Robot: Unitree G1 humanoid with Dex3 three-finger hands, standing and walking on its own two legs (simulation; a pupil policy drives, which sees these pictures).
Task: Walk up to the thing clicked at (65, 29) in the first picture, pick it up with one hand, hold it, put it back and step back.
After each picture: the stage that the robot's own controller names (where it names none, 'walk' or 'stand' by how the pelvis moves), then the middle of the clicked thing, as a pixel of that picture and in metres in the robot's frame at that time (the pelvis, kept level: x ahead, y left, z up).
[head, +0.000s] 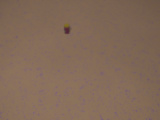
stand; (66, 28) +1.58 +0.17 -0.72
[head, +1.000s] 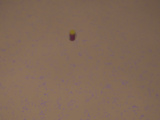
walk; (72, 35) +1.46 +0.08 -0.70
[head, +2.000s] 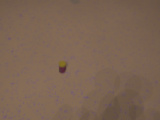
walk; (62, 67) +0.95 +0.12 -0.72
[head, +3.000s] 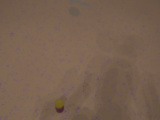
walk; (59, 106) +0.54 +0.13 -0.71
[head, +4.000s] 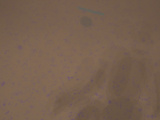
stand; out of the picture +0.32 +0.14 -0.69
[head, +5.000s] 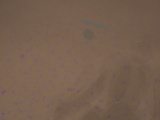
stand; out of the picture +0.29 +0.13 -0.72
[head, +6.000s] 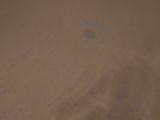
stand; out of the picture +0.30 +0.13 -0.73
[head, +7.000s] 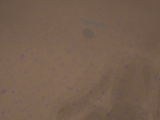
stand; out of the picture +0.30 +0.15 -0.72
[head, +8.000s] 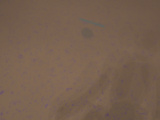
stand; out of the picture +0.29 +0.15 -0.73
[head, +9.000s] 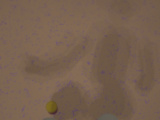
go down; (52, 108) +0.33 +0.13 -0.56
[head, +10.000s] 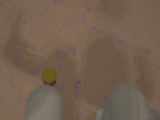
go down; (49, 78) +0.40 +0.13 -0.34
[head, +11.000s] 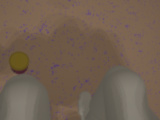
close in; (19, 63) +0.40 +0.15 -0.26
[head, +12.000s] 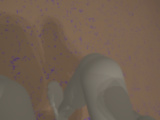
close; out of the picture +0.40 +0.17 -0.24
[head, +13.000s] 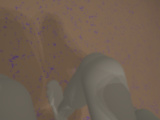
lift; out of the picture +0.41 +0.19 -0.23
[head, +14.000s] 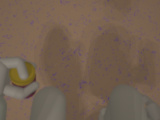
lift; (24, 81) +0.32 +0.19 -0.06
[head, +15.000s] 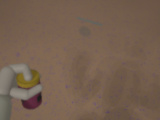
hold; (30, 89) +0.32 +0.17 +0.04
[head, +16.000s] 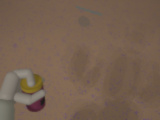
hold; (33, 93) +0.31 +0.17 +0.00
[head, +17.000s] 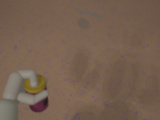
hold; (37, 93) +0.31 +0.16 +0.00
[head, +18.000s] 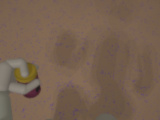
crouch; (28, 81) +0.36 +0.17 -0.06
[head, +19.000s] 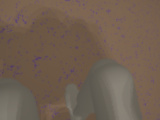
lower; out of the picture +0.43 +0.20 -0.19
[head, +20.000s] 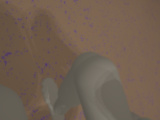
lower; out of the picture +0.44 +0.22 -0.24
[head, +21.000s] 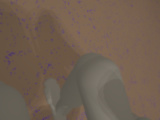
lower; out of the picture +0.43 +0.21 -0.24
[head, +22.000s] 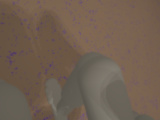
lower; out of the picture +0.43 +0.21 -0.24
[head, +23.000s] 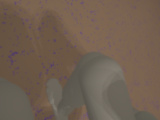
lower; out of the picture +0.43 +0.20 -0.23
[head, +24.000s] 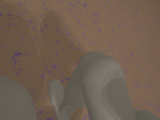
open; out of the picture +0.41 +0.18 -0.24
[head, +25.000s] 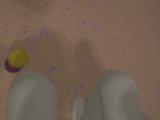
stand; (15, 61) +0.40 +0.16 -0.25
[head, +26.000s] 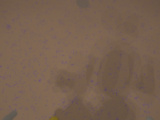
stand; out of the picture +0.33 +0.14 -0.61
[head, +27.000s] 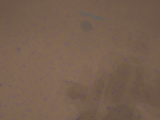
stand; out of the picture +0.32 +0.14 -0.67
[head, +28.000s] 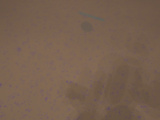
stand; out of the picture +0.32 +0.14 -0.67
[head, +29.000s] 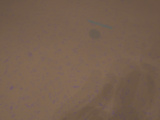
walk; out of the picture +0.35 +0.14 -0.72
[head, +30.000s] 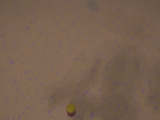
walk; (71, 110) +0.44 +0.08 -0.70
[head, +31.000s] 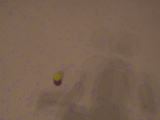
walk; (57, 79) +0.69 +0.15 -0.70
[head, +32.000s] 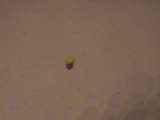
stand; (69, 63) +0.96 +0.14 -0.70
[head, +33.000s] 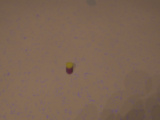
stand; (69, 68) +0.95 +0.12 -0.72
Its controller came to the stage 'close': yes
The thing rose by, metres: 0.72
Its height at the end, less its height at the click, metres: +0.00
